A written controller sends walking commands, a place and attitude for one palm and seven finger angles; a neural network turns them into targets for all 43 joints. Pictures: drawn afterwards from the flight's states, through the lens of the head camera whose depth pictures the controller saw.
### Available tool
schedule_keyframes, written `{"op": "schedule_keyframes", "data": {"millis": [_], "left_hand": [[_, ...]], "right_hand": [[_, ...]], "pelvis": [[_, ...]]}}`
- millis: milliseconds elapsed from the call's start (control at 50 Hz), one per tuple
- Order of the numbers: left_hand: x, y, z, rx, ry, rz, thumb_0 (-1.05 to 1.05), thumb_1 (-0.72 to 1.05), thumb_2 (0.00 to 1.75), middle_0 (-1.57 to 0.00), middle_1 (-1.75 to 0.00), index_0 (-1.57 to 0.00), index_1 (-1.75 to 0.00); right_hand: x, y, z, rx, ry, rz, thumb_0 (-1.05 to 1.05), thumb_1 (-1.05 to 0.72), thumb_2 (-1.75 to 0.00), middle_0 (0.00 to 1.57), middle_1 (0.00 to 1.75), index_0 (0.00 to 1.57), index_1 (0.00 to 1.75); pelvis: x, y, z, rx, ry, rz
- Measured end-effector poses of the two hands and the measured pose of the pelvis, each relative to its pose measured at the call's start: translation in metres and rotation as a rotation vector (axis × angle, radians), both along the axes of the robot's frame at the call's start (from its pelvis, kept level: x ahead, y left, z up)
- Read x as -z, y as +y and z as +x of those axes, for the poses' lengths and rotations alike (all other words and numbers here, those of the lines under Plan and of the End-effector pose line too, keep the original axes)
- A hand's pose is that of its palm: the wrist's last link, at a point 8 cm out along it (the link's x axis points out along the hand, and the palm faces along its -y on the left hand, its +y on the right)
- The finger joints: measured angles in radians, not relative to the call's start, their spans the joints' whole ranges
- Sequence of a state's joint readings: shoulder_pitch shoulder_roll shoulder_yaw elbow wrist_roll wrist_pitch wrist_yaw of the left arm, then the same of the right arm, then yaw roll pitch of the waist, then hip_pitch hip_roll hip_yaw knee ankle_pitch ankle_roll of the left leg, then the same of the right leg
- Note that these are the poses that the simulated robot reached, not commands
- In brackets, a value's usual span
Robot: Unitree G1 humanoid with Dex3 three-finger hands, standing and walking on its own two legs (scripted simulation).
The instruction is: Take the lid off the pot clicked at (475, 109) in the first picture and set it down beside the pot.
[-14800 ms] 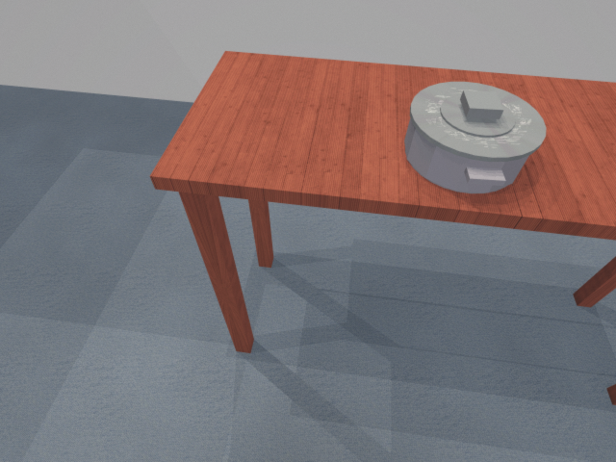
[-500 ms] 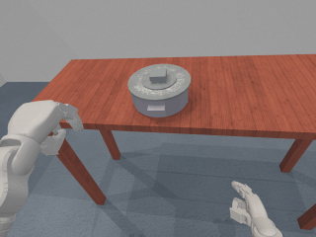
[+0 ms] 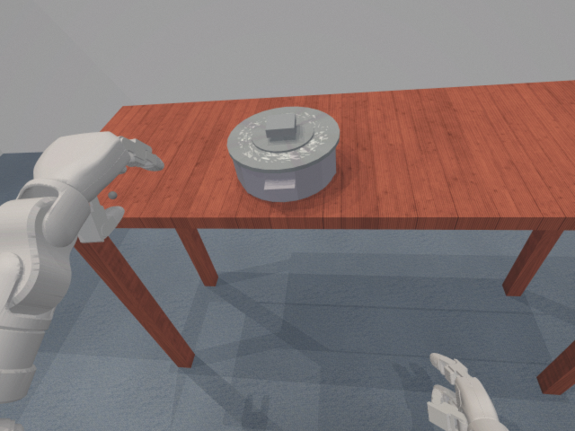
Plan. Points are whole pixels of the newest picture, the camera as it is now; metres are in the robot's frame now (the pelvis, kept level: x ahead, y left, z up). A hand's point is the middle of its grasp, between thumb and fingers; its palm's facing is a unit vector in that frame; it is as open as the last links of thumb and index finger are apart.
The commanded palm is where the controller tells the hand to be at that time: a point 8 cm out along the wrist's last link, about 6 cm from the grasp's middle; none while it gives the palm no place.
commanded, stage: reach forward and open the fingers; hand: left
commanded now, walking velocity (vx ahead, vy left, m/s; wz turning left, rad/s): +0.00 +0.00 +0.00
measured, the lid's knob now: (281, 125) +0.59 +0.08 +0.15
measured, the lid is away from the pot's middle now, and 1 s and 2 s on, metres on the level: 0.00 0.00 0.00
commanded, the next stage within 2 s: move the open hand above the knob in 0.26 s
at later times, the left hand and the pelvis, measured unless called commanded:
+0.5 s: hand (123, 170) +0.35 +0.23 +0.24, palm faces +0.03 +0.01 -1.00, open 9.8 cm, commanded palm +0.31 +0.22 +0.28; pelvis +0.01 -0.01 +0.00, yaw +1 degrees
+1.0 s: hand (213, 168) +0.40 +0.15 +0.19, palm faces -0.11 +0.01 -0.99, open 9.9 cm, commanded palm +0.39 +0.17 +0.28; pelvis +0.03 +0.00 +0.00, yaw +1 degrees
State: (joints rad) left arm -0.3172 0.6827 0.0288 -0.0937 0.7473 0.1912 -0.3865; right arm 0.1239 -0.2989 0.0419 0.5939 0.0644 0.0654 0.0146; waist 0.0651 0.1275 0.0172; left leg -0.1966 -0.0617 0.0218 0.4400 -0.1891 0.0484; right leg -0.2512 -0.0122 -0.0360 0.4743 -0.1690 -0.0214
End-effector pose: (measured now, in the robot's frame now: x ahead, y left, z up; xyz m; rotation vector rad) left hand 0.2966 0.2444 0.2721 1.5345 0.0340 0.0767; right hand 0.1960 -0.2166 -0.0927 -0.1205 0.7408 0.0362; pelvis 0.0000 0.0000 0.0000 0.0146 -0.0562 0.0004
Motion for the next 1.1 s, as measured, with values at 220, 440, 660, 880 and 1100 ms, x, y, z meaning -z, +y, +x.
{"op": "schedule_keyframes", "data": {"millis": [220,440,660,880,1100], "left_hand": [[-0.015,-0.004,0.015,0.003,-0.016,0.049,0.0,-0.39,1.74,-0.91,-0.08,-0.92,-0.08],[0.005,-0.026,0.017,0.081,0.05,0.064,0.0,-0.39,1.74,-0.91,-0.08,-0.91,-0.08],[0.022,-0.052,0.041,0.104,0.093,-0.02,0.0,-0.39,1.74,-0.9,-0.08,-0.9,-0.08],[-0.011,-0.045,0.088,-0.008,0.039,-0.036,0.0,-0.39,1.74,-0.9,-0.08,-0.9,-0.08],[-0.025,-0.08,0.124,0.105,0.014,0.04,0.0,-0.39,1.74,-0.91,-0.08,-0.91,-0.08]], "right_hand": [[-0.003,-0.002,0.01,-0.004,-0.017,-0.003,0.01,-0.9,-0.9,0.2,0.3,0.2,0.3],[-0.006,-0.002,0.028,-0.033,-0.029,-0.029,0.01,-0.9,-0.9,0.2,0.3,0.2,0.3],[-0.007,0.005,0.036,-0.039,-0.024,0.012,0.01,-0.9,-0.9,0.2,0.3,0.2,0.3],[0.004,-0.001,0.024,-0.006,0.059,0.036,0.01,-0.9,-0.9,0.2,0.3,0.2,0.3],[0.007,-0.008,0.022,0.035,0.074,-0.009,0.01,-0.9,-0.9,0.2,0.3,0.2,0.3]], "pelvis": [[0.001,-0.004,0.002,-0.001,0.009,0.003],[0.001,-0.007,0.01,-0.018,0.006,-0.001],[0.001,-0.006,0.016,-0.019,0.025,0.0],[-0.001,-0.005,0.025,-0.012,0.055,0.001],[-0.001,-0.005,0.032,-0.007,0.062,0.005]]}}
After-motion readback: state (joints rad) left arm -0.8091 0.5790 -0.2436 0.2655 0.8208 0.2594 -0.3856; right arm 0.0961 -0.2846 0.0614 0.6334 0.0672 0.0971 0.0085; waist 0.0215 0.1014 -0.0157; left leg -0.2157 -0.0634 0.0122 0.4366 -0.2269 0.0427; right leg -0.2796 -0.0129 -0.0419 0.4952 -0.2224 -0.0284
